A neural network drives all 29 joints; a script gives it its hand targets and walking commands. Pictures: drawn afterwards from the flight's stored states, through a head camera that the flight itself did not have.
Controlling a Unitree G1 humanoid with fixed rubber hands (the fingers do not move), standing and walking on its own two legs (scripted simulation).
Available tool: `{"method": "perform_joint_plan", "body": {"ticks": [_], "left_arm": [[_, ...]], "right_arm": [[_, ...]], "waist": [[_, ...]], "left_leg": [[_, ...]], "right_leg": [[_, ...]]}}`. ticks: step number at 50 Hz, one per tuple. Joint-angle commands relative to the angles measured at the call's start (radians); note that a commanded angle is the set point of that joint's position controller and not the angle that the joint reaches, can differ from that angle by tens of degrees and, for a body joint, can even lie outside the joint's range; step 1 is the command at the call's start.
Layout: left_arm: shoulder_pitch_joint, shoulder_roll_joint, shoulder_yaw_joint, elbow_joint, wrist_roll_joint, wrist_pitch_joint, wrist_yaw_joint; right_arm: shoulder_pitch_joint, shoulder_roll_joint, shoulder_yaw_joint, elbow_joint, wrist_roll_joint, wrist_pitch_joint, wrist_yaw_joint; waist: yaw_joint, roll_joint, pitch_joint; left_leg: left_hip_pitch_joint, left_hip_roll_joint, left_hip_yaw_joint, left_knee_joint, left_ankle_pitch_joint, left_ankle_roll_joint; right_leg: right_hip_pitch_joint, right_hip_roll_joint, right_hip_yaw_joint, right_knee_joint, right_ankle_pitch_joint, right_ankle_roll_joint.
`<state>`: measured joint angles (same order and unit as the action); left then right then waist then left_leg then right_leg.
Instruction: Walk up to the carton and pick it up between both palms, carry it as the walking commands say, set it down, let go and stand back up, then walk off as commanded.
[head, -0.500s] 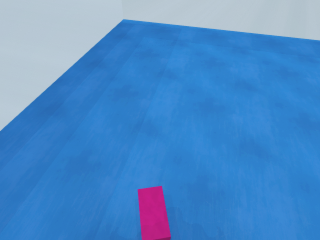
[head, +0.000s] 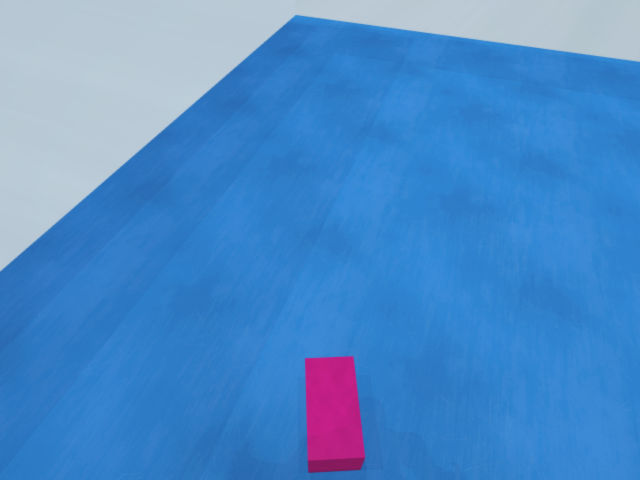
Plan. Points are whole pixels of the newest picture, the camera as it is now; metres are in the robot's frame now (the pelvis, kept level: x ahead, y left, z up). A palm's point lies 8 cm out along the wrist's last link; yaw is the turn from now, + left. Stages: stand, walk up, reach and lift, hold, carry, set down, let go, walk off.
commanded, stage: walk off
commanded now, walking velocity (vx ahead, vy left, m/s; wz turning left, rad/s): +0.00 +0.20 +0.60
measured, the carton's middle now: (331, 412) +0.44 -0.02 -0.71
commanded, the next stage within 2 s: none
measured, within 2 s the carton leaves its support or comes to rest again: neither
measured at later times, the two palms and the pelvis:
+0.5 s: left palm out of the picture +0.00 +0.43 -0.12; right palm out of the picture +0.13 -0.12 -0.13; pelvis -0.02 +0.13 -0.01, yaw +18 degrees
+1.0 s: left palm out of the picture -0.23 +0.51 -0.14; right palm (254, 452) +0.20 +0.11 -0.12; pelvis -0.07 +0.24 -0.03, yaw +37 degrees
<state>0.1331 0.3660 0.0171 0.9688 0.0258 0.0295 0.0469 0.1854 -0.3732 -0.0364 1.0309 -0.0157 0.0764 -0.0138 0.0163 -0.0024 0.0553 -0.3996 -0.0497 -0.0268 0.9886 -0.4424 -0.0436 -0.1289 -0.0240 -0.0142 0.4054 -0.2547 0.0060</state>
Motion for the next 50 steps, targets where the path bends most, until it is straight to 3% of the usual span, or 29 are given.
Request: {"method": "perform_joint_plan", "body": {"ticks": [1,3,5,8,9,10,11,12,13,15,17,22,24,26,27,28,29,30,31,32,34,39,42,45,46,47,48,49,50], "left_arm": [[-0.048,0.183,0.045,-0.073,0.008,-0.004,0.008],[-0.005,0.198,0.06,-0.071,0.017,-0.004,0.005],[0.025,0.227,0.081,-0.069,0.019,-0.006,0.001],[0.018,0.247,0.1,-0.08,0.018,0.0,-0.006],[0.001,0.242,0.099,-0.087,0.013,0.002,-0.006],[0.024,0.201,0.086,-0.089,0.015,0.002,-0.008],[0.065,0.113,0.063,-0.11,0.021,0.006,-0.013],[-0.008,0.048,0.048,-0.183,0.002,0.032,0.004],[-0.05,0.077,0.047,-0.19,-0.016,0.044,0.012],[-0.025,0.1,0.051,-0.16,-0.024,0.031,0.011],[0.036,0.104,0.053,-0.126,-0.014,0.025,0.011],[0.052,0.052,0.036,-0.135,-0.029,0.027,0.028],[0.097,0.051,0.035,-0.121,-0.035,0.022,0.034],[0.18,0.058,0.041,-0.098,-0.035,0.013,0.039],[0.243,0.09,0.052,-0.085,-0.022,0.001,0.045],[0.257,0.216,0.08,-0.095,-0.006,-0.002,0.047],[0.188,0.255,0.086,-0.113,0.002,0.007,0.047],[0.149,0.171,0.067,-0.122,0.006,0.004,0.045],[0.083,0.121,0.056,-0.137,-0.001,-0.001,0.036],[0.036,0.1,0.053,-0.151,-0.009,-0.006,0.034],[0.052,0.084,0.056,-0.157,-0.009,-0.012,0.032],[0.17,0.141,0.089,-0.133,0.012,-0.013,0.017],[0.19,0.185,0.109,-0.126,0.012,-0.012,0.004],[0.177,0.211,0.12,-0.125,0.003,-0.008,-0.006],[0.158,0.211,0.119,-0.127,-0.004,-0.006,-0.007],[0.159,0.188,0.112,-0.123,-0.006,-0.005,-0.01],[0.211,0.117,0.088,-0.124,0.004,-0.002,-0.019],[0.171,-0.004,0.063,-0.207,0.014,0.02,-0.018],[0.099,0.028,0.064,-0.217,0.01,0.047,-0.004]], "right_arm": [[-0.001,-0.105,-0.027,-0.073,-0.007,0.014,0.022],[-0.035,-0.078,-0.018,-0.111,-0.002,0.017,0.044],[-0.055,-0.061,-0.01,-0.148,0.001,0.014,0.062],[0.006,-0.056,-0.012,-0.152,0.005,0.007,0.072],[0.06,-0.054,-0.016,-0.136,0.0,0.003,0.071],[0.133,-0.091,-0.03,-0.112,-0.014,-0.007,0.067],[0.203,-0.202,-0.051,-0.105,-0.026,-0.019,0.061],[0.23,-0.335,-0.075,-0.124,0.0,-0.022,0.058],[0.207,-0.29,-0.07,-0.13,0.004,-0.024,0.048],[0.063,-0.175,-0.052,-0.167,-0.006,-0.008,0.023],[0.016,-0.125,-0.038,-0.195,-0.011,-0.003,0.02],[0.045,-0.099,-0.029,-0.198,-0.017,-0.002,0.044],[0.012,-0.094,-0.028,-0.209,-0.019,0.004,0.052],[-0.023,-0.094,-0.028,-0.219,-0.011,0.007,0.055],[-0.031,-0.079,-0.024,-0.228,0.001,0.007,0.052],[-0.01,0.006,-0.016,-0.252,0.006,0.003,0.049],[-0.049,-0.079,-0.038,-0.264,-0.044,0.007,0.043],[-0.05,-0.122,-0.057,-0.252,-0.051,0.009,0.051],[0.012,-0.103,-0.061,-0.23,-0.038,0.01,0.061],[0.06,-0.087,-0.06,-0.211,-0.035,0.013,0.073],[0.076,-0.044,-0.052,-0.196,-0.023,0.012,0.088],[-0.05,0.016,-0.02,-0.259,0.01,0.011,0.093],[-0.108,0.032,-0.006,-0.295,0.01,0.007,0.095],[-0.072,0.017,-0.012,-0.293,0.001,0.005,0.082],[-0.022,0.015,-0.016,-0.275,-0.004,0.001,0.077],[0.066,-0.01,-0.029,-0.24,-0.016,-0.009,0.071],[0.164,-0.102,-0.054,-0.202,-0.027,-0.021,0.066],[0.171,-0.274,-0.077,-0.222,-0.012,-0.029,0.073],[0.213,-0.236,-0.074,-0.209,0.006,-0.036,0.067]], "waist": [[-0.005,-0.11,0.016],[0.028,-0.168,0.015],[0.041,-0.198,-0.008],[0.018,-0.254,-0.042],[-0.014,-0.235,-0.051],[-0.056,-0.112,-0.083],[-0.088,0.276,-0.091],[-0.11,0.477,-0.169],[-0.105,0.335,-0.166],[-0.031,0.167,-0.079],[-0.017,0.15,-0.089],[-0.033,0.156,-0.101],[-0.017,0.152,-0.092],[0.025,0.12,-0.086],[0.057,0.029,-0.081],[0.057,-0.3,-0.091],[0.044,-0.253,-0.001],[0.01,-0.132,0.033],[-0.045,-0.105,0.034],[-0.073,-0.109,0.018],[-0.055,-0.138,-0.011],[0.022,-0.22,-0.004],[0.051,-0.274,-0.025],[0.036,-0.318,-0.058],[0.006,-0.304,-0.068],[-0.039,-0.209,-0.095],[-0.079,0.053,-0.137],[-0.077,0.41,-0.14],[-0.104,0.297,-0.158]], "left_leg": [[-0.102,0.116,-0.054,0.103,0.011,-0.052],[-0.091,0.121,-0.008,-0.025,0.012,-0.074],[-0.025,0.13,0.03,-0.153,0.011,-0.065],[0.107,0.086,0.12,-0.305,0.07,-0.035],[0.18,0.066,0.147,-0.408,0.157,-0.028],[0.304,0.059,0.104,-0.52,0.267,-0.012],[0.418,0.264,-0.181,-0.649,0.634,0.055],[0.34,0.409,-0.41,-0.663,0.949,0.239],[0.306,0.385,-0.379,-0.66,0.829,0.279],[0.235,0.271,-0.234,-0.63,0.656,0.223],[0.245,0.208,-0.189,-0.607,0.707,0.21],[0.209,0.215,-0.286,-0.634,0.581,0.247],[0.151,0.205,-0.331,-0.659,0.497,0.229],[0.066,0.175,-0.359,-0.667,0.339,0.177],[-0.048,0.109,-0.32,-0.581,0.182,0.117],[-0.237,-0.049,-0.128,-0.266,-0.041,0.038],[-0.281,-0.027,-0.089,-0.006,-0.1,-0.004],[-0.208,0.019,-0.135,0.126,-0.019,-0.006],[-0.185,0.033,-0.123,0.181,0.041,-0.02],[-0.186,0.047,-0.104,0.226,0.096,-0.04],[-0.183,0.049,-0.053,0.295,0.136,-0.075],[-0.185,0.108,0.055,0.052,0.141,-0.112],[-0.054,0.118,0.118,-0.164,0.05,-0.083],[0.046,0.097,0.158,-0.319,0.046,-0.037],[0.102,0.085,0.172,-0.426,0.11,-0.021],[0.224,0.073,0.155,-0.569,0.238,-0.004],[0.416,0.154,0.021,-0.65,0.446,0.025],[0.444,0.431,-0.356,-0.634,0.827,0.16],[0.382,0.394,-0.225,-0.552,1.107,0.234]], "right_leg": [[-0.014,-0.337,0.133,-0.092,0.35,-0.152],[0.011,-0.321,0.08,-0.06,0.402,-0.134],[0.013,-0.329,0.038,-0.021,0.452,-0.125],[-0.027,-0.323,-0.028,0.064,0.473,-0.076],[-0.06,-0.308,-0.064,0.136,0.408,-0.046],[-0.142,-0.261,-0.105,0.293,0.272,-0.01],[-0.347,-0.116,-0.182,0.597,-0.241,0.043],[-0.431,-0.024,-0.07,0.804,-0.524,0.055],[-0.423,-0.059,0.014,0.904,-0.478,0.04],[-0.404,-0.092,0.027,0.85,-0.315,0.032],[-0.361,-0.078,-0.006,0.736,-0.239,0.038],[-0.241,-0.025,-0.024,0.454,-0.221,0.008],[-0.149,-0.004,-0.023,0.33,-0.189,0.003],[-0.009,-0.005,-0.018,0.136,-0.088,0.004],[0.113,-0.091,0.057,-0.07,-0.065,-0.008],[0.218,-0.467,0.423,-0.252,-0.247,-0.089],[-0.012,-0.604,0.512,-0.29,-0.118,-0.181],[-0.096,-0.53,0.393,-0.26,0.005,-0.177],[-0.116,-0.447,0.261,-0.224,0.05,-0.142],[-0.086,-0.377,0.158,-0.185,0.071,-0.107],[-0.065,-0.327,0.024,-0.126,0.198,-0.095],[0.009,-0.33,-0.083,-0.064,0.337,-0.103],[-0.005,-0.349,-0.145,-0.029,0.402,-0.102],[0.006,-0.395,-0.146,0.028,0.48,-0.075],[-0.003,-0.397,-0.155,0.085,0.464,-0.053],[-0.052,-0.374,-0.184,0.216,0.409,-0.019],[-0.219,-0.295,-0.227,0.464,0.087,0.028],[-0.535,-0.111,-0.223,0.687,-0.521,0.081],[-0.499,-0.144,-0.076,0.857,-0.502,0.068]]}}
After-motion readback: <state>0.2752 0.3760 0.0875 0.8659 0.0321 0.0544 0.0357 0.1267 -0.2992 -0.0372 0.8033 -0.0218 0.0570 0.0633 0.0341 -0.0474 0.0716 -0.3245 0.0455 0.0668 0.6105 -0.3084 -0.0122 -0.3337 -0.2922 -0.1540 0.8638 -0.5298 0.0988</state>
